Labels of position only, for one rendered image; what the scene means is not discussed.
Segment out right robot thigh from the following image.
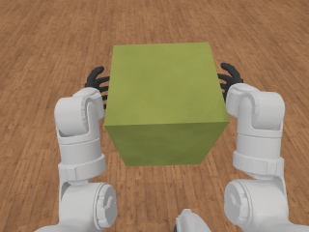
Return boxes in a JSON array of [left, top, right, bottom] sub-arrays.
[[176, 213, 211, 232]]

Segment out robot right upper arm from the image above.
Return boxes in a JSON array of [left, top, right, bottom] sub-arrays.
[[224, 179, 309, 232]]

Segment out robot left hand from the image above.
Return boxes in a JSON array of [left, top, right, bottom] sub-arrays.
[[84, 66, 110, 109]]

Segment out right robot forearm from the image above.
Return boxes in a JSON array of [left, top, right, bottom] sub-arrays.
[[225, 83, 289, 214]]

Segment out carton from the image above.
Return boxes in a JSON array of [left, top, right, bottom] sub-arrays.
[[104, 42, 230, 167]]

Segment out robot right shin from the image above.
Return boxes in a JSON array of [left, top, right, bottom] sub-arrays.
[[182, 209, 192, 214]]

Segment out robot left upper arm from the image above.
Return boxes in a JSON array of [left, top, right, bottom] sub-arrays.
[[34, 182, 118, 232]]

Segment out left robot forearm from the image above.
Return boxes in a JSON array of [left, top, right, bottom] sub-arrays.
[[54, 87, 106, 219]]

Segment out robot right hand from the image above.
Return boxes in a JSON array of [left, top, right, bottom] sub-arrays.
[[217, 62, 243, 104]]

